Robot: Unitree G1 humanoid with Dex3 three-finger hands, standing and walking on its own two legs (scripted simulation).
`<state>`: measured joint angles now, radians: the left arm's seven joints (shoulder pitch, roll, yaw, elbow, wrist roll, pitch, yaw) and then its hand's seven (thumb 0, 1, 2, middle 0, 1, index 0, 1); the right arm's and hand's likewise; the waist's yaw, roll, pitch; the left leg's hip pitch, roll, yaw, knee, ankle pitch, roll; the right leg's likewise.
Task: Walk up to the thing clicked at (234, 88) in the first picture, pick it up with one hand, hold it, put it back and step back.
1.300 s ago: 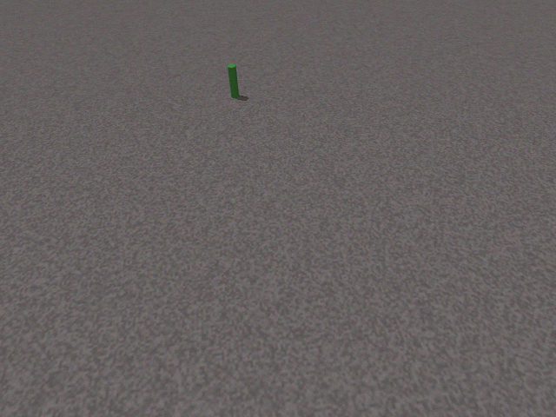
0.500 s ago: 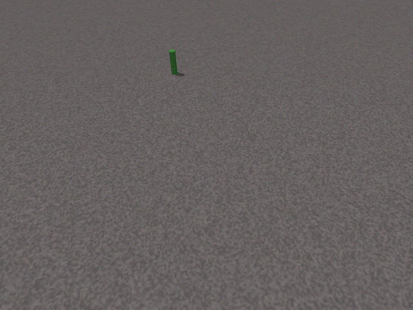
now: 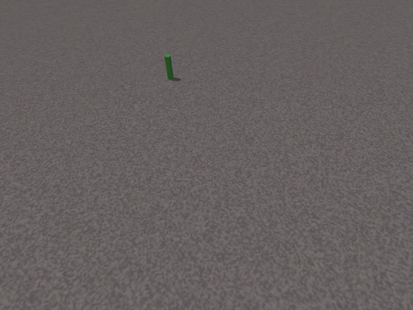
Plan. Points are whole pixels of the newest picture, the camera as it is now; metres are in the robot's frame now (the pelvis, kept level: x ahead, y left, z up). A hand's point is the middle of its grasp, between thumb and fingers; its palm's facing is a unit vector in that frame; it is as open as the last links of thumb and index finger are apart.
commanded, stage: walk up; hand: left
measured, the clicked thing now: (169, 67) +2.17 +0.35 -0.66
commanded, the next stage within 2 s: none
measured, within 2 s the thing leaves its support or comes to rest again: neither
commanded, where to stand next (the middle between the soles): +1.85 +0.13 m, yaw +4 degrees
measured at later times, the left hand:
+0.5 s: hand (92, 280) +0.24 +0.30 -0.17, palm faces +0.08 -0.93 -0.35, open 7.4 cm
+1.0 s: hand (134, 148) +0.62 +0.25 -0.11, palm faces +0.10 -0.91 -0.41, open 7.4 cm
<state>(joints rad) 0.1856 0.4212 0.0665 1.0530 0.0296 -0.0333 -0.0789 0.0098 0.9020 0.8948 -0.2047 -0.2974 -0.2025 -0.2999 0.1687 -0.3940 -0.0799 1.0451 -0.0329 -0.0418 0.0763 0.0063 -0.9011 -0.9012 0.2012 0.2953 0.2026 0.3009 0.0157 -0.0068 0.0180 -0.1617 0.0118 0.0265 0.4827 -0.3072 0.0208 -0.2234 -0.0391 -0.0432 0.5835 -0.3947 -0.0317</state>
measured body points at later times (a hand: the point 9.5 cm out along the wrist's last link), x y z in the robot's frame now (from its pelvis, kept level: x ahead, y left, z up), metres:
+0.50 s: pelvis +0.26 +0.03 -0.02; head +0.29 +0.03 +0.43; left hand +0.23 +0.34 -0.14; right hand +0.43 -0.26 -0.12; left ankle +0.33 +0.14 -0.73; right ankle +0.06 -0.11 -0.64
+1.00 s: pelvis +0.58 -0.03 +0.00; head +0.60 -0.06 +0.45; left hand +0.62 +0.30 -0.08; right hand +0.69 -0.34 -0.14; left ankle +0.48 +0.12 -0.63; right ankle +0.63 -0.14 -0.73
